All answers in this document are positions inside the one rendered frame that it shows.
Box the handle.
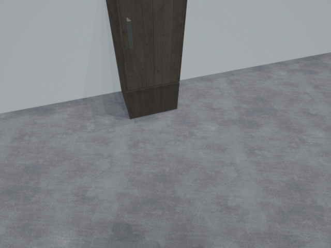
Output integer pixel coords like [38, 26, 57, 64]
[126, 18, 134, 49]

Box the cupboard door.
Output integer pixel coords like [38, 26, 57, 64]
[116, 0, 185, 90]

